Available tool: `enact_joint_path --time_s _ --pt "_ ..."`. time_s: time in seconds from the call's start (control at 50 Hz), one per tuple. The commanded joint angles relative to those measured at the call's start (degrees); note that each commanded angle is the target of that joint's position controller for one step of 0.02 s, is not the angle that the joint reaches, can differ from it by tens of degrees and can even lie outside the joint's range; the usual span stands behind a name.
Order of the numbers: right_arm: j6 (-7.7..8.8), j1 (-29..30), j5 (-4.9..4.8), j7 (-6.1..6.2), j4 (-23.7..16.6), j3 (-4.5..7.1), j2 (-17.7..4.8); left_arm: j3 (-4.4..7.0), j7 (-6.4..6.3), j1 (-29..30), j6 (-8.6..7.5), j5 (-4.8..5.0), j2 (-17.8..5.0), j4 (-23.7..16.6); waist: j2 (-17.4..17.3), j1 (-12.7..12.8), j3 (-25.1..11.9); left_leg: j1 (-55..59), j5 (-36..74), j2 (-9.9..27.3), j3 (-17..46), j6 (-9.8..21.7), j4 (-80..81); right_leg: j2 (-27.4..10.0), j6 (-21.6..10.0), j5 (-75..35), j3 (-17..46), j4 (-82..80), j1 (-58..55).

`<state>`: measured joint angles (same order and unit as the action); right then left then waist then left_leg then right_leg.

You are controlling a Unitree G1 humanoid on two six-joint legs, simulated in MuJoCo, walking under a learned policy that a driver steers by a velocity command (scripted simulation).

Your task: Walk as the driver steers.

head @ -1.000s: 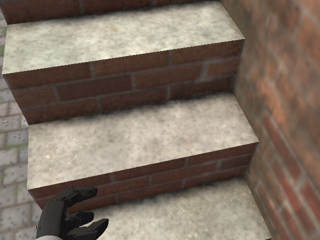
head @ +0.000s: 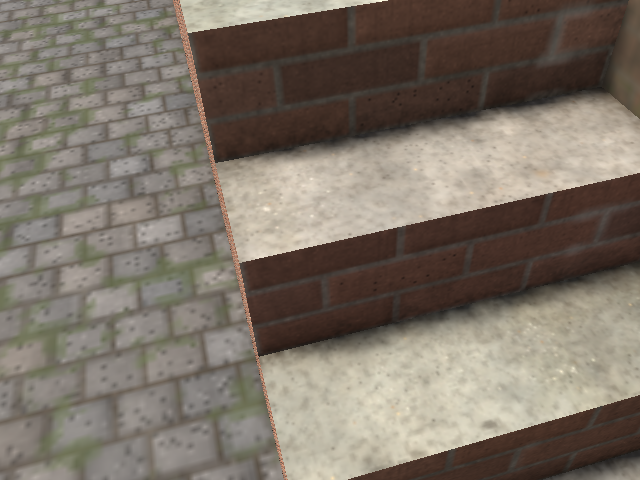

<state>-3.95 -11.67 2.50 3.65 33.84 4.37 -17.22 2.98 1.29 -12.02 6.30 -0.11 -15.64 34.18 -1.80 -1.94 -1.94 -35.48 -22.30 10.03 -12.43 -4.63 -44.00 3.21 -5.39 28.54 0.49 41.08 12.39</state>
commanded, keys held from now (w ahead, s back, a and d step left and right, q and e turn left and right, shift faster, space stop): w+e+shift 0.16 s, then w+shift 0.06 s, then w+q+shift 0.52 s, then w+e+shift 0.26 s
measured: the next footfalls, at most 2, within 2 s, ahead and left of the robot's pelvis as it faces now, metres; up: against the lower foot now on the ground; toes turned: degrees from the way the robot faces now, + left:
left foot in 0.70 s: -0.03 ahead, +0.40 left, +0.00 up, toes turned +3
right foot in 1.10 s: -0.06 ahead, +0.31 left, +0.00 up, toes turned -5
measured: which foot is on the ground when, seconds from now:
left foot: up 0.00-0.68, down 0.70-1.00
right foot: down 0.00-0.68, up 0.70-1.00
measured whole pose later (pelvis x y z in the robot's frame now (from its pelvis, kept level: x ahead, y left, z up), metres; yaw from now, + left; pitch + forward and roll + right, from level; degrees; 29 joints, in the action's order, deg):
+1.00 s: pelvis -0.10 +0.36 +0.03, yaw +3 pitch -2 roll +1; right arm -5.7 -13.1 3.0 -3.4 40.6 0.2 -12.8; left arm 4.4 -5.1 -15.7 5.6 -0.2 -15.8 57.1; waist -0.1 -2.7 0.9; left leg -12.0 -10.9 -7.4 -5.3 7.8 -24.6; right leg 5.1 -4.3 26.2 -8.4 61.5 29.2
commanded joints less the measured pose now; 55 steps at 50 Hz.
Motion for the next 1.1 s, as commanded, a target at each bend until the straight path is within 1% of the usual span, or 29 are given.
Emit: enact_joint_path --time_s 0.02,0.06,0.08,0.12,0.18,0.2,0.22,0.26,0.32,0.44,0.5,0.58,0.62,0.66,0.68,0.7,0.72,0.74,0.76,0.78,0.8,0.82,0.88,0.92,0.98,1.02,1.06,1.08,1.1 --pt "-0.18 17.3 0.11 0.24 -12.5 0.45 -3.8 4.47 -2.25 -0.4 -1.73 -1.92 -17.0 -5.1 13.7 6.4 15.5 -21.7 -1.8 -5.4 15.6 -7.0 -31.4 -19.9 -12.7 16.4 41.5 -39.3 20.2" --pt "0.64 6.4 0.74 -0.34 -6.3 0.05 -2.1 3.14 -2.85 8.5 -3.35 -2.33 -11.2 -5.9 11.8 -1.2 11.4 -13.3 8.1 -8.3 14.4 -3.7 -44.5 -9.6 -8.5 -4.1 24.9 -26.6 21.9" --pt "0.97 3.2 1.78 -0.93 -5.0 0.31 -2.4 2.54 -3.08 9.1 -4.24 -1.86 -8.6 -5.7 8.1 -2.1 8.5 -11.6 9.7 -9.5 14.2 -2.3 -48.0 -8.4 -8.1 -11.3 23.3 -22.0 20.9" --pt "2.35 1.0 2.19 -2.18 -3.8 0.45 -1.9 2.93 -2.72 5.0 -4.64 -2.03 -8.5 -3.5 1.6 -1.7 2.4 -10.4 10.1 -10.9 14.4 0.1 -46.7 -8.7 -8.1 -21.1 25.0 -17.0 12.3" --pt "3.63 3.8 0.38 -2.56 -4.9 -0.86 1.0 4.18 -3.09 -2.2 -4.64 -1.70 -9.2 -0.2 6.6 1.9 -2.3 -14.0 5.0 -12.2 13.2 2.4 -37.8 -10.6 -9.0 -38.4 27.5 -13.3 -5.5" --pt "-1.66 3.9 5.13 -4.92 -4.1 0.38 1.0 6.61 -6.52 -18.6 -4.49 -1.65 -11.8 4.8 3.2 4.7 2.3 -30.3 -0.1 -11.8 15.3 2.7 -49.9 -22.2 -3.4 -42.5 42.1 -13.7 -19.1" --pt "-4.14 0.9 6.56 -5.01 -3.1 0.07 0.6 6.60 -7.34 -21.2 -4.53 -0.43 -10.8 6.0 0.5 4.1 0.1 -29.6 0.4 -10.7 18.7 2.4 -57.3 -24.9 -2.8 -50.2 42.4 -10.9 -21.2" --pt "-5.11 2.4 4.81 -6.28 -3.4 -1.02 1.0 6.38 -7.40 -18.4 -4.74 -0.50 -10.4 5.9 0.2 2.6 -1.0 -26.4 0.7 -11.1 19.0 2.5 -56.3 -20.7 -2.9 -51.7 33.6 -9.2 -18.0" --pt "-3.82 4.6 1.77 -7.31 -3.4 -0.42 -0.1 6.40 -7.03 -15.9 -4.68 -0.22 -10.6 6.9 7.9 3.8 -2.5 -18.3 0.4 -13.6 17.9 1.5 -56.8 -17.0 -3.6 -52.0 27.3 -10.6 -13.4" --pt "-3.80 4.8 0.59 -7.57 -1.2 1.89 -2.0 7.18 -8.14 -17.7 -5.49 -0.33 -14.0 10.5 12.3 5.0 0.1 -14.4 0.6 -20.1 27.3 1.1 -58.8 -20.5 -5.4 -41.3 23.8 -12.3 -9.5" --pt "-3.81 5.2 0.36 -8.45 -1.1 2.13 -2.9 7.68 -8.06 -13.9 -5.73 -0.71 -15.8 10.8 14.6 3.6 1.2 -11.7 2.6 -18.3 27.1 0.5 -58.8 -22.0 -5.4 -33.8 21.5 -14.7 -5.1" --pt "-3.71 4.4 -0.42 -9.78 -0.9 1.19 -3.0 8.29 -8.97 -6.9 -6.32 -2.55 -18.1 11.5 19.1 1.7 5.3 -2.3 5.9 -10.4 25.2 0.9 -31.6 -23.1 -1.9 -15.2 16.6 -20.5 1.8" --pt "-4.15 4.4 -1.91 -10.67 -1.9 0.09 -2.2 8.70 -9.17 -1.9 -6.33 -2.98 -19.9 10.8 24.0 0.9 5.9 9.6 1.1 -5.5 17.8 1.7 -10.5 -25.1 0.1 -11.8 12.1 -26.7 7.3" --pt "-4.60 1.8 -2.03 -9.96 -3.0 -0.77 -0.9 8.85 -9.64 0.6 -6.13 -3.41 -21.2 12.0 29.2 -0.3 5.2 23.7 -3.2 -6.5 7.9 3.5 2.8 -24.1 1.5 -9.6 5.3 -27.8 12.8" --pt "-4.46 -2.4 -1.81 -9.64 -1.7 -0.54 -0.9 8.57 -10.09 -0.9 -5.78 -3.73 -19.5 13.4 23.7 -2.0 3.8 29.1 -3.4 -7.3 7.3 4.6 8.3 -22.1 0.9 -7.1 1.4 -18.6 14.5" --pt "-3.38 -8.7 -0.88 -10.06 2.3 -0.31 -1.2 7.11 -10.41 -3.5 -5.23 -4.20 -13.7 14.9 5.7 -5.1 -1.2 36.0 -4.6 -10.6 11.4 7.3 14.7 -13.5 0.4 1.4 -7.9 5.3 17.6" --pt "-1.68 -13.9 -0.59 -11.75 5.3 -2.33 -1.2 2.76 -10.04 -2.5 -3.73 -4.52 -2.4 13.7 -11.7 -5.7 -0.2 38.3 -1.9 -13.4 15.1 11.1 14.3 -6.2 0.1 14.1 -7.7 27.9 35.8" --pt "0.12 -12.6 -2.32 -12.99 1.9 0.50 -16.4 1.22 -10.57 3.6 -2.50 -1.92 0.2 7.6 -45.4 -10.4 -3.3 28.3 8.5 2.1 45.8 22.5 34.8 1.7 2.5 26.8 -6.5 47.1 43.5" --pt "0.90 -8.3 -2.77 -12.95 2.9 0.20 -15.1 1.86 -11.12 5.4 -2.56 -1.18 -4.5 8.3 -41.3 -7.8 3.5 21.5 3.7 3.8 47.6 25.3 38.4 -1.2 1.2 20.5 -2.7 58.4 42.8" --pt "0.30 -2.6 -1.49 -11.50 2.8 -0.52 -11.0 3.20 -11.06 2.1 -2.89 -1.46 -8.7 11.6 -29.2 -2.6 4.5 18.7 -2.0 1.6 40.2 23.3 32.6 -4.1 1.0 9.0 -1.9 57.0 38.9" --pt "-0.78 1.6 0.37 -10.23 2.2 -0.28 -9.5 4.87 -10.24 -2.1 -3.09 -1.52 -14.5 15.4 -17.3 0.3 4.1 16.9 -3.9 -1.8 31.0 19.2 29.5 -7.0 2.3 -1.5 -2.4 46.6 31.2" --pt "-1.57 4.1 1.10 -9.25 1.6 -0.41 -8.0 5.74 -9.00 -5.0 -2.85 -0.99 -17.0 17.7 -12.4 2.2 3.7 15.7 -2.6 -5.0 27.1 16.4 28.2 -6.7 3.5 -7.1 -3.6 38.1 24.6" --pt "-1.42 3.6 0.04 -7.74 1.7 -2.02 -2.2 4.55 -7.10 -4.1 -1.25 -0.45 -12.9 20.6 -10.4 0.1 4.4 17.6 -2.8 -3.6 25.7 17.7 31.3 -3.5 3.5 -5.4 -7.2 31.9 20.6" --pt "-1.22 0.5 -0.14 -7.09 3.0 -2.57 -1.0 3.69 -6.56 -2.2 -0.66 0.32 -10.4 20.4 -8.3 -1.9 6.9 18.3 -4.2 -0.4 25.2 18.5 33.2 -1.0 2.1 -3.1 -3.2 26.7 20.1" --pt "-1.00 2.4 0.76 -6.47 3.6 -3.30 0.1 3.24 -6.41 -7.6 -0.83 -0.21 -8.5 22.2 -4.3 1.0 6.6 17.1 -2.9 1.3 21.7 17.6 32.9 -2.0 0.1 -1.6 -1.4 18.2 14.0" --pt "-1.02 5.8 1.15 -6.26 3.4 -3.90 0.8 3.16 -6.92 -14.0 -1.20 0.14 -7.8 24.1 -1.5 3.9 4.6 10.6 0.4 -0.5 17.9 13.6 31.7 -6.0 -1.5 -2.6 -3.5 6.4 1.1" --pt "-1.45 8.1 1.60 -5.77 2.9 -3.47 -1.2 4.30 -7.31 -23.6 -1.87 0.51 -8.6 27.5 3.6 6.7 3.9 4.6 7.8 -5.4 12.0 7.4 25.5 -6.9 -3.2 -2.4 -4.2 -4.8 -10.9" --pt "-1.31 5.9 0.94 -5.14 4.6 -2.99 -3.0 4.28 -7.30 -27.7 -2.04 0.45 -7.3 29.5 11.8 8.9 4.4 -0.6 3.1 -9.3 7.2 4.8 13.4 -8.8 -4.6 -9.0 -1.6 -13.9 -17.8" --pt "-0.86 2.9 0.78 -4.66 5.1 -2.27 -5.8 3.83 -7.04 -23.4 -1.55 -1.37 -6.7 27.2 22.9 8.5 8.1 -10.6 -8.7 -10.7 5.3 2.7 -9.6 -19.3 -7.5 -7.8 14.9 -18.9 -16.2"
